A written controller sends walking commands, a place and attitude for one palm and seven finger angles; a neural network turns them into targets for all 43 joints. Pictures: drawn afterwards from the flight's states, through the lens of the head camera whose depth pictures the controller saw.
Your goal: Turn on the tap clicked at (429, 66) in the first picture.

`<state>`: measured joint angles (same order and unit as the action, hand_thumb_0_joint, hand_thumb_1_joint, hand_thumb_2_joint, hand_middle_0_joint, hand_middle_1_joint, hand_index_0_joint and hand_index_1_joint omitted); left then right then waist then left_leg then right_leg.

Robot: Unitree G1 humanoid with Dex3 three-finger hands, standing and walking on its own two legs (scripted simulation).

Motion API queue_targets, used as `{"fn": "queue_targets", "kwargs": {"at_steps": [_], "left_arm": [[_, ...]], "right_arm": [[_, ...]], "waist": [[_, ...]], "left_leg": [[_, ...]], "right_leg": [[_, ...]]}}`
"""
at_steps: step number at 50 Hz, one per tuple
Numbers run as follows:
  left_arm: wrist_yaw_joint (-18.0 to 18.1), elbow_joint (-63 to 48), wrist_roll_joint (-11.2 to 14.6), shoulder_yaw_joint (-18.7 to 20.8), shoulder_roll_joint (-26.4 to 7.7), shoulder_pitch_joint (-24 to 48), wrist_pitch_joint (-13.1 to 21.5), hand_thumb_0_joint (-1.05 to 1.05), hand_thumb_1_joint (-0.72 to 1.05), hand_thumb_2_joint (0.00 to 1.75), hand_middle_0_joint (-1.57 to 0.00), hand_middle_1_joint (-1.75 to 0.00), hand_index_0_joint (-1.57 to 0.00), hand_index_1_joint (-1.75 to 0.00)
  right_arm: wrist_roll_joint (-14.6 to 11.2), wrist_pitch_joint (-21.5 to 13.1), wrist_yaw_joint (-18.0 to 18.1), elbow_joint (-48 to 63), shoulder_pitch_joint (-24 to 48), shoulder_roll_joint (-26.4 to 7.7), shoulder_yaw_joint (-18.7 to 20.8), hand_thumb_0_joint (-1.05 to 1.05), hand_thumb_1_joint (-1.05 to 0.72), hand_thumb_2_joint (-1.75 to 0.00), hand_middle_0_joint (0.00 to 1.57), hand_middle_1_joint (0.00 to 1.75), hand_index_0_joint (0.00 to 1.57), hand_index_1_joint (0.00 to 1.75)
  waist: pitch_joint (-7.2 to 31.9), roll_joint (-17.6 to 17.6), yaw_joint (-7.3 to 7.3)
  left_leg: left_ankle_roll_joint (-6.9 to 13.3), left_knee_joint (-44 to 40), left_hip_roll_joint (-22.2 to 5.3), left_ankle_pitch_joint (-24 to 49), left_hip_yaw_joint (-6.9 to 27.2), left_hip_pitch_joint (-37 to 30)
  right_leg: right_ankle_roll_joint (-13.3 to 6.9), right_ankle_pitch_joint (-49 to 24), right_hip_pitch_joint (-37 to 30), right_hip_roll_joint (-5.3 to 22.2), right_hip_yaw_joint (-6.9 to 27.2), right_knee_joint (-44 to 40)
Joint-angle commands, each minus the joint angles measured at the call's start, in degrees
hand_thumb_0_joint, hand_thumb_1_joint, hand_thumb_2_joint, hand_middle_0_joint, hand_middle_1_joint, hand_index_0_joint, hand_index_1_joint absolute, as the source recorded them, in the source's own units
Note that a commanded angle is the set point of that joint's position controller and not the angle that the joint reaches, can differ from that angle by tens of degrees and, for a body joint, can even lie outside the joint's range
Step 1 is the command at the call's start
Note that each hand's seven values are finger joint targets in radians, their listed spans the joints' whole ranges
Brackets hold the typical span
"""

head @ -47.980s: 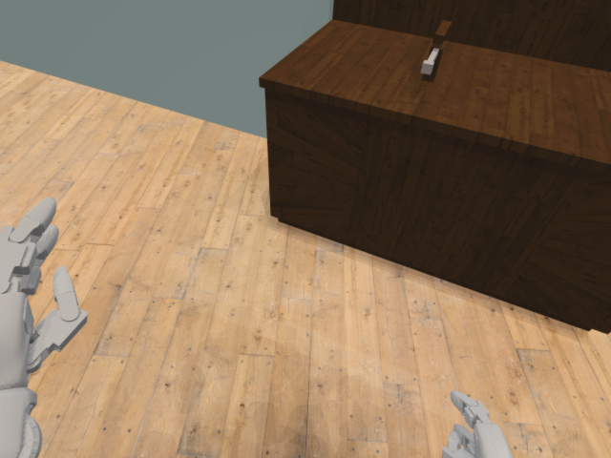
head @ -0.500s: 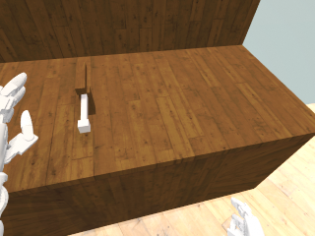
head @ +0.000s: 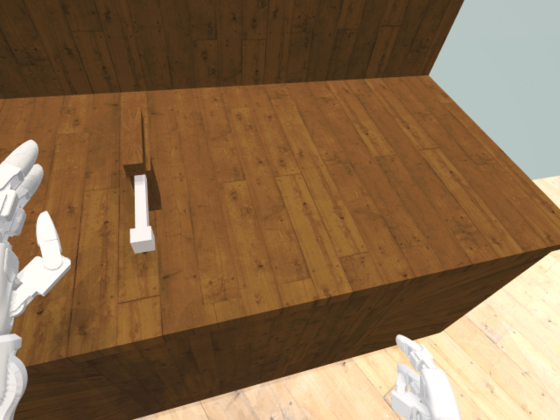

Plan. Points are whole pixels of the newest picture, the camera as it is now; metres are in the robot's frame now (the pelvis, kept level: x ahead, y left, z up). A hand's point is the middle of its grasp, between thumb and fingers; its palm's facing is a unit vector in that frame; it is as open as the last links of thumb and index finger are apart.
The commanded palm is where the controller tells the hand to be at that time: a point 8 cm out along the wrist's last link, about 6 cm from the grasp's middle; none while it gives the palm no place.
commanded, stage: come to a stop and stand still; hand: left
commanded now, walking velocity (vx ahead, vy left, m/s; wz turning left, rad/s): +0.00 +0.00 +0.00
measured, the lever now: (142, 239) +0.33 +0.24 +0.05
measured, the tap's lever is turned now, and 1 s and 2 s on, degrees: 0 0 0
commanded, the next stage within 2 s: look again from close up in 0.26 s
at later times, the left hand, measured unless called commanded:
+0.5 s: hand (50, 280) +0.20 +0.26 +0.16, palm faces +0.39 -0.85 -0.35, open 7.4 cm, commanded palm +0.15 +0.29 +0.18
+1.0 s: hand (83, 277) +0.21 +0.23 +0.16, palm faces +0.37 -0.86 -0.35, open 7.4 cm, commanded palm +0.15 +0.26 +0.18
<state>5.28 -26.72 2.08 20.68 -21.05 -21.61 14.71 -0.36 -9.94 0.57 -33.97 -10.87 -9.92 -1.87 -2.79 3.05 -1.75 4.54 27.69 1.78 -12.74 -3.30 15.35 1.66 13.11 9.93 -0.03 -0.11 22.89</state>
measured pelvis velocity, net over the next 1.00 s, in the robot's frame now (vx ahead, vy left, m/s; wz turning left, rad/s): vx -0.01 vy -0.02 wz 0.00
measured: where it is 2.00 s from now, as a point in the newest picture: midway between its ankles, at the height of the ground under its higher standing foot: outside the picture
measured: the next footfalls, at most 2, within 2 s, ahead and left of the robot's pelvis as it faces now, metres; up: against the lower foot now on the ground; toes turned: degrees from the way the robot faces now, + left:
none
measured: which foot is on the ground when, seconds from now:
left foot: down 0.00-1.00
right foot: down 0.00-1.00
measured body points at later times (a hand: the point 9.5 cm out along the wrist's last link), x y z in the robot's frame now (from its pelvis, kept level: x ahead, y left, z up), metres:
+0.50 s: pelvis -0.01 +0.00 +0.00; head +0.01 +0.03 +0.45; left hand +0.18 +0.30 +0.18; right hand +0.17 -0.21 -0.07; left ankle +0.02 +0.06 -0.74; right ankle -0.01 -0.14 -0.74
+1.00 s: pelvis -0.01 -0.02 +0.00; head +0.01 +0.00 +0.45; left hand +0.19 +0.27 +0.18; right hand +0.17 -0.24 -0.07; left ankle +0.02 +0.06 -0.74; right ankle -0.01 -0.14 -0.74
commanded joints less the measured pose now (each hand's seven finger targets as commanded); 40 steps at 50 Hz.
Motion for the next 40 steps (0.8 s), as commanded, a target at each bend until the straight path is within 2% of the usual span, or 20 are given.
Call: {"fn": "queue_targets", "kwargs": {"at_steps": [1,2,6,7,11,12,16,17,20,21,22,25,26,27,31,32,33,36,37,40], "left_arm": [[1.08,-13.16,0.30,7.50,-10.96,1.13,2.55,0.00,0.90,0.90,-0.20,-0.30,-0.20,-0.30],[0.76,-12.16,0.72,6.01,-9.18,0.55,2.41,0.00,0.90,0.90,-0.20,-0.30,-0.20,-0.30],[1.03,-15.02,0.82,7.33,-10.93,1.89,1.93,0.00,0.90,0.90,-0.20,-0.30,-0.20,-0.30],[0.77,-13.37,1.01,5.51,-9.05,1.62,1.75,0.00,0.90,0.90,-0.20,-0.30,-0.20,-0.30],[1.29,-14.73,0.67,6.36,-10.14,2.12,1.39,0.00,0.90,0.90,-0.20,-0.30,-0.20,-0.30],[1.09,-12.54,0.88,5.01,-8.60,1.39,1.26,0.00,0.90,0.90,-0.20,-0.30,-0.20,-0.30],[1.57,-14.71,0.33,5.76,-10.02,3.27,1.30,0.00,0.90,0.90,-0.20,-0.30,-0.20,-0.30],[1.33,-12.23,0.63,4.35,-8.25,2.50,1.27,0.00,0.90,0.90,-0.20,-0.30,-0.20,-0.30],[1.42,-11.86,0.35,4.52,-8.58,2.63,1.33,0.00,0.90,0.90,-0.20,-0.30,-0.20,-0.30],[1.73,-11.96,0.19,6.10,-9.99,2.28,1.22,0.00,0.90,0.90,-0.20,-0.30,-0.20,-0.30],[1.31,-10.23,0.38,3.88,-7.61,2.07,1.26,0.00,0.90,0.90,-0.20,-0.30,-0.20,-0.30],[1.47,-11.62,0.06,4.69,-8.75,2.81,1.64,0.00,0.90,0.90,-0.20,-0.30,-0.20,-0.30],[1.73,-12.18,-0.16,6.17,-10.19,2.55,1.64,0.00,0.90,0.90,-0.20,-0.30,-0.20,-0.30],[1.43,-11.00,0.11,4.47,-8.33,2.13,1.73,0.00,0.90,0.90,-0.20,-0.30,-0.20,-0.30],[1.74,-11.34,-0.06,6.16,-10.01,1.59,1.59,0.00,0.90,0.90,-0.20,-0.30,-0.20,-0.30],[1.37,-10.00,0.13,4.11,-7.91,1.65,1.65,0.00,0.90,0.90,-0.20,-0.30,-0.20,-0.30],[1.41,-10.93,0.08,4.64,-8.69,2.03,1.69,0.00,0.90,0.90,-0.20,-0.30,-0.20,-0.30],[1.75,-10.63,0.00,6.42,-10.15,1.08,1.41,0.00,0.90,0.90,-0.20,-0.30,-0.20,-0.30],[1.40,-9.07,0.44,4.81,-8.36,0.74,1.36,0.00,0.90,0.90,-0.20,-0.30,-0.20,-0.30],[1.26,-11.09,0.66,5.47,-9.55,2.67,1.29,0.00,0.90,0.90,-0.20,-0.30,-0.20,-0.30]], "right_arm": [[-0.59,-1.65,1.00,8.98,4.27,-7.92,3.46,0.00,-0.90,-0.90,0.20,0.30,0.20,0.30],[-0.21,-1.12,1.08,9.11,3.69,-8.02,3.36,0.00,-0.90,-0.90,0.20,0.30,0.20,0.30],[-0.58,-0.47,1.55,9.92,4.73,-7.76,3.18,0.00,-0.90,-0.90,0.20,0.30,0.20,0.30],[-0.20,-0.19,1.58,9.91,4.22,-8.07,3.13,0.00,-0.90,-0.90,0.20,0.30,0.20,0.30],[-0.66,-0.15,1.79,10.28,4.86,-7.92,3.28,0.00,-0.90,-0.90,0.20,0.30,0.20,0.30],[-0.22,0.24,1.86,9.95,4.22,-8.31,3.22,0.00,-0.90,-0.90,0.20,0.30,0.20,0.30],[-0.74,0.00,2.07,10.14,5.26,-8.28,3.39,0.00,-0.90,-0.90,0.20,0.30,0.20,0.30],[-0.30,0.33,2.10,9.85,4.65,-8.36,3.16,0.00,-0.90,-0.90,0.20,0.30,0.20,0.30],[-0.52,0.22,2.22,10.13,4.23,-8.43,3.56,0.00,-0.90,-0.90,0.20,0.30,0.20,0.30],[-0.80,0.22,2.35,10.10,5.28,-8.30,3.38,0.00,-0.90,-0.90,0.20,0.30,0.20,0.30],[-0.45,0.48,2.34,9.91,4.75,-8.40,3.17,0.00,-0.90,-0.90,0.20,0.30,0.20,0.30],[-0.60,0.06,2.39,10.05,4.18,-8.55,3.64,0.00,-0.90,-0.90,0.20,0.30,0.20,0.30],[-0.91,-0.03,2.42,9.96,5.33,-8.41,3.52,0.00,-0.90,-0.90,0.20,0.30,0.20,0.30],[-0.49,0.14,2.44,9.77,4.76,-8.56,3.34,0.00,-0.90,-0.90,0.20,0.30,0.20,0.30],[-0.96,-0.34,2.44,9.74,5.15,-8.42,3.63,0.00,-0.90,-0.90,0.20,0.30,0.20,0.30],[-0.51,-0.13,2.39,9.43,4.51,-8.68,3.43,0.00,-0.90,-0.90,0.20,0.30,0.20,0.30],[-0.68,-0.33,2.39,9.73,4.48,-8.68,3.84,0.00,-0.90,-0.90,0.20,0.30,0.20,0.30],[-0.90,-0.31,2.49,9.44,5.19,-8.53,3.75,0.00,-0.90,-0.90,0.20,0.30,0.20,0.30],[-0.49,-0.03,2.47,9.07,4.44,-8.47,3.52,0.00,-0.90,-0.90,0.20,0.30,0.20,0.30],[-0.65,-0.03,2.47,9.43,4.31,-8.51,4.03,0.00,-0.90,-0.90,0.20,0.30,0.20,0.30]], "waist": [[12.04,-7.72,0.30],[11.95,-7.27,0.51],[11.27,-9.43,0.41],[10.46,-8.80,0.59],[10.64,-8.34,0.46],[10.23,-7.64,0.59],[9.62,-9.46,0.54],[9.01,-8.76,0.62],[7.88,-7.16,0.66],[7.70,-6.87,0.48],[6.88,-6.63,0.66],[7.05,-7.49,0.73],[7.23,-7.70,0.52],[7.14,-7.24,0.65],[6.92,-6.91,0.55],[6.63,-6.01,0.77],[6.77,-6.91,0.79],[7.29,-5.84,0.54],[7.42,-4.42,0.73],[7.94,-5.72,0.82]], "left_leg": [[-4.79,-3.78,-7.29,24.13,6.69,-8.77],[-4.67,-4.14,-7.42,24.16,6.90,-8.56],[-5.22,-5.13,-8.01,23.00,7.08,-8.62],[-4.99,-6.02,-8.16,21.02,7.31,-7.33],[-5.13,-6.28,-8.08,17.29,7.22,-7.40],[-4.76,-6.77,-8.01,15.33,7.41,-6.23],[-5.10,-8.23,-7.81,10.46,7.81,-5.83],[-4.73,-9.17,-7.85,7.53,8.26,-4.14],[-4.37,-10.30,-7.87,1.09,8.95,-2.68],[-4.38,-10.68,-7.79,0.21,8.97,-2.14],[-3.75,-11.03,-7.54,-1.93,8.90,-1.15],[-3.58,-11.54,-7.62,-4.43,9.53,-0.68],[-3.50,-11.52,-7.53,-4.68,9.37,-0.61],[-3.14,-11.83,-7.29,-5.31,9.48,0.08],[-3.23,-10.84,-7.12,-4.08,8.99,-0.96],[-3.05,-11.08,-6.84,-4.89,9.21,-0.54],[-3.03,-10.93,-6.98,-5.21,9.23,-1.02],[-2.96,-9.86,-6.67,-3.11,8.48,-1.76],[-2.95,-9.84,-6.50,-2.57,8.46,-1.94],[-3.67,-10.48,-7.87,0.26,9.23,-4.16]], "right_leg": [[-2.35,-15.29,-2.25,2.18,0.66,0.29],[-2.34,-14.65,-2.12,2.11,0.50,0.27],[-2.27,-12.02,-2.07,2.15,0.11,0.35],[-2.20,-10.55,-2.08,1.96,0.00,0.30],[-2.24,-10.56,-2.72,2.33,0.27,-0.58],[-2.15,-10.19,-2.97,2.24,0.20,-1.13],[-2.32,-8.55,-2.98,2.30,0.58,-1.19],[-2.23,-7.27,-3.25,2.24,0.31,-1.61],[-2.40,-5.37,-3.54,2.56,1.04,-2.31],[-2.18,-5.12,-3.86,2.30,0.69,-2.55],[-2.15,-4.31,-3.38,2.24,0.71,-3.14],[-2.40,-3.70,-3.95,2.49,1.26,-2.84],[-2.20,-3.62,-4.18,2.26,1.01,-2.93],[-2.15,-3.58,-4.38,2.11,0.75,-3.14],[-2.27,-3.88,-3.60,2.51,1.33,-3.64],[-2.29,-3.13,-3.16,2.29,1.26,-4.05],[-2.45,-3.03,-3.03,2.54,1.89,-4.04],[-2.37,-4.44,-3.18,2.72,1.97,-4.43],[-2.31,-4.28,-2.66,2.39,1.72,-4.93],[-2.21,-5.19,-1.91,1.94,1.85,-3.82]]}}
